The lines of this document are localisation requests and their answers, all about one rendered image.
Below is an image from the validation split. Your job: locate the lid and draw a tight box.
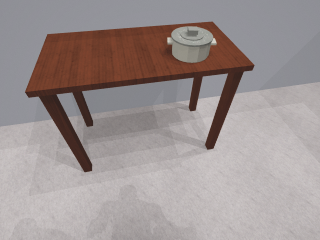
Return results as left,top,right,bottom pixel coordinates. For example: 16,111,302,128
171,26,214,47

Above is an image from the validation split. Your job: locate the table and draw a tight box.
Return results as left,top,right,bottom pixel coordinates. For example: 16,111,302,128
25,21,255,172

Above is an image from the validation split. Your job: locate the knob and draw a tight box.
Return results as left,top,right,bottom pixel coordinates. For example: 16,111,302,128
187,26,199,35

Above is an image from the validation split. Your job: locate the pot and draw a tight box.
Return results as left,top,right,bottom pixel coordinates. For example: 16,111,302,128
167,37,217,63

